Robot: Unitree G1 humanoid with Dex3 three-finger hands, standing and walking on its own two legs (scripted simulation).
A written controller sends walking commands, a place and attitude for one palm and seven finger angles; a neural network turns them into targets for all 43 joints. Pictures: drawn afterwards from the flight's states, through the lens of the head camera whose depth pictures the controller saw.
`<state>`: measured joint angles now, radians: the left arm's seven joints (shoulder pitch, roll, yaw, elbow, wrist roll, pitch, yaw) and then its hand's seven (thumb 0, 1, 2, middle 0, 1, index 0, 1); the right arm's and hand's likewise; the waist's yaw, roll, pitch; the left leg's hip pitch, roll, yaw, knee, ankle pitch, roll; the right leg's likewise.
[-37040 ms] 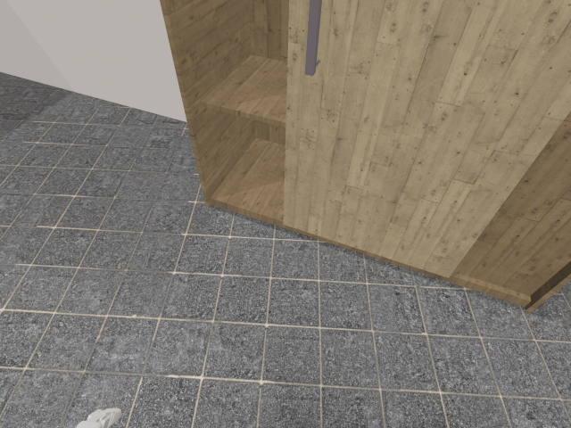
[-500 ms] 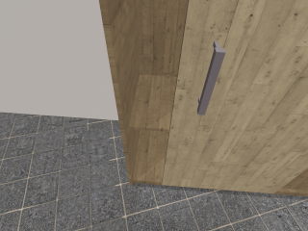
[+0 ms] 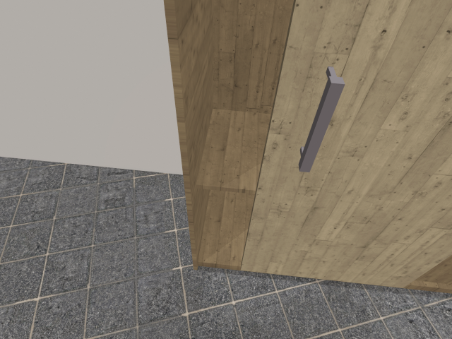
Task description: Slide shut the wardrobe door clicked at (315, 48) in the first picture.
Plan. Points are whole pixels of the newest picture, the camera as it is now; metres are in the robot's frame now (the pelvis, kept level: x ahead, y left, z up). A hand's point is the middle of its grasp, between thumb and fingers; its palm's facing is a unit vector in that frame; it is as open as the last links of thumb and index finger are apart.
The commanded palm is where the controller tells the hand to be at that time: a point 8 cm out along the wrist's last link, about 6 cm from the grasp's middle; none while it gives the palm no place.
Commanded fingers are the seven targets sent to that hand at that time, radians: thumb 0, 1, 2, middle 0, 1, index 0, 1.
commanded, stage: come to a stop and stand still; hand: right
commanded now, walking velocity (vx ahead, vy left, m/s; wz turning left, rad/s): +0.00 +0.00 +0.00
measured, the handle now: (316, 123) +0.50 -0.14 +0.13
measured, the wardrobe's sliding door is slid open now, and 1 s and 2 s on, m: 0.19 0.19 0.19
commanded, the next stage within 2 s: look again from close up in 0.18 s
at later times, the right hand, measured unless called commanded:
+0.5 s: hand out of the picture +0.05 -0.19 -0.17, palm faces +0.01 +0.97 -0.25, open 7.4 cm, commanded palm none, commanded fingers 0.00 -0.90 -0.90 0.20 0.30 0.20 0.30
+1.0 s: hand out of the picture +0.05 -0.20 -0.17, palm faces +0.02 +0.97 -0.24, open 7.4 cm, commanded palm none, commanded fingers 0.00 -0.90 -0.90 0.20 0.30 0.20 0.30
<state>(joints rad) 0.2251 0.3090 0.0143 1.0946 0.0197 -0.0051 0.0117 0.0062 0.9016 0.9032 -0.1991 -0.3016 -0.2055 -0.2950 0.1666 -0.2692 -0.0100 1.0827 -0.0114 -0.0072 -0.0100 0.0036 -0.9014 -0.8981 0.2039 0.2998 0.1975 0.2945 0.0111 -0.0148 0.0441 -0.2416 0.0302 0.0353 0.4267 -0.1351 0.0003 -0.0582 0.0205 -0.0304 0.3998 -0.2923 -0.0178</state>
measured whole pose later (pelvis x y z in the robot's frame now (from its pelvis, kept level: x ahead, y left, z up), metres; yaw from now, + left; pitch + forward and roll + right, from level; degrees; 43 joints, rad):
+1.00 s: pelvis +0.02 +0.00 +0.00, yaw -1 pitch -2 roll +0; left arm 0.23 0.24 0.00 1.14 0.02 -0.02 0.02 0.00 0.90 0.90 -0.20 -0.30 -0.21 -0.30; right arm 0.20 -0.23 0.00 1.13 -0.01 -0.01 -0.02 0.00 -0.90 -0.90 0.20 0.30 0.20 0.29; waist 0.00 0.00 0.04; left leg -0.21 0.02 0.05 0.39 -0.14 0.00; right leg -0.04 0.01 -0.02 0.37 -0.30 -0.01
